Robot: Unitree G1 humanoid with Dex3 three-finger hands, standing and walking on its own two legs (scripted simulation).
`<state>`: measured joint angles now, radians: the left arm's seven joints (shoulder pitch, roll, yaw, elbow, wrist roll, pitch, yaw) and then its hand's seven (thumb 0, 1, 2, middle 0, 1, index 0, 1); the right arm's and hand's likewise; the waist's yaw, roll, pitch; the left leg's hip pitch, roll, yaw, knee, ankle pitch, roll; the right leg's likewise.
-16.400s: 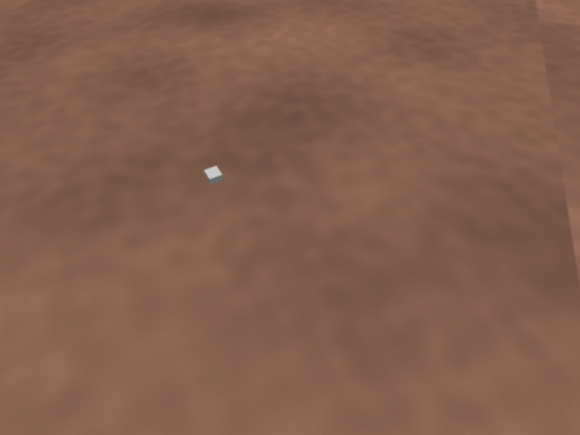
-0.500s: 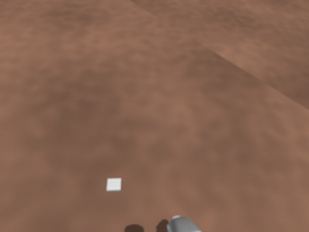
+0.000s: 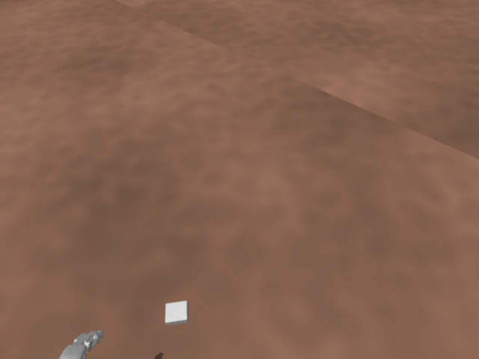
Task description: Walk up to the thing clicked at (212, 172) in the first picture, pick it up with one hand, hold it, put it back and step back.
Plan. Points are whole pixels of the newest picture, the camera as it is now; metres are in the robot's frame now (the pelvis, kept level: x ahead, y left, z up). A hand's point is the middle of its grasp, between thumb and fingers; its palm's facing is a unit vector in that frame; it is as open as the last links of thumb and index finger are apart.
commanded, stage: walk up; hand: left
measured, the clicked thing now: (177, 313) +0.42 +0.28 -0.73
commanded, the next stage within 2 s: stand in 1.26 s
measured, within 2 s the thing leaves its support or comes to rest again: neither
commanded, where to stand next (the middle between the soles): +0.06 -0.02 m, yaw +6 degrees
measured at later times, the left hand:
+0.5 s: hand out of the picture +0.11 +0.25 -0.14, palm faces +0.08 -0.94 -0.32, open 7.4 cm
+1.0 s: hand out of the picture +0.10 +0.27 -0.13, palm faces +0.11 -0.94 -0.33, open 7.4 cm
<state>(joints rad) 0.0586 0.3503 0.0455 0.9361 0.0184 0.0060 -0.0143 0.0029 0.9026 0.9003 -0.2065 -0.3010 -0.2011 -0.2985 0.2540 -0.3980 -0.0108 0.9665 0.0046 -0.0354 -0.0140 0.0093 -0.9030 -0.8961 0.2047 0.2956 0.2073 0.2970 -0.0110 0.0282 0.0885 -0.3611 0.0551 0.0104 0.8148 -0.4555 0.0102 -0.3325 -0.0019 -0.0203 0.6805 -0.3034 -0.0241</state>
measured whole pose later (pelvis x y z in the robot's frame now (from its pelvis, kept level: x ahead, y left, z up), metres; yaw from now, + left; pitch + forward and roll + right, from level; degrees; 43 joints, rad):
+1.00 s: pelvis +0.02 +0.00 +0.02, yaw +5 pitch -1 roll +0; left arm 0.03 0.36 0.05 1.11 0.00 0.02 -0.02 0.00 0.91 0.90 -0.20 -0.30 -0.20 -0.30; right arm 0.10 -0.36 0.00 1.09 -0.01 -0.02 0.00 0.01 -0.90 -0.90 0.20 0.30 0.21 0.30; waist 0.01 0.00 0.08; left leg -0.21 0.01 -0.05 0.43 -0.20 -0.02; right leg -0.18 -0.03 -0.08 0.42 -0.21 0.00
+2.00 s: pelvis +0.04 -0.01 +0.03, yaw +4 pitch -2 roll +0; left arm 0.09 0.34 0.00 1.14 0.00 -0.02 0.00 0.00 0.91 0.90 -0.20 -0.30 -0.20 -0.30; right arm 0.10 -0.36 0.01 1.14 -0.01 0.00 0.01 0.01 -0.90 -0.90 0.20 0.30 0.21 0.30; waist 0.00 0.01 0.04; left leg -0.11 0.02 -0.04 0.30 -0.16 -0.03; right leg -0.10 -0.01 -0.07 0.32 -0.19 -0.01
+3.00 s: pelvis +0.04 -0.01 +0.03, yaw +4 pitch -2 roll +0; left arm 0.11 0.35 0.00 1.13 0.01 -0.01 0.00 0.00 0.91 0.90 -0.20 -0.30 -0.20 -0.30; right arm 0.12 -0.35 0.02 1.13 -0.01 0.00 0.01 0.01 -0.90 -0.90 0.20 0.30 0.21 0.30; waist 0.00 0.01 0.04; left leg -0.10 0.03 -0.03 0.30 -0.17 -0.03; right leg -0.09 -0.01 -0.06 0.31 -0.19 -0.01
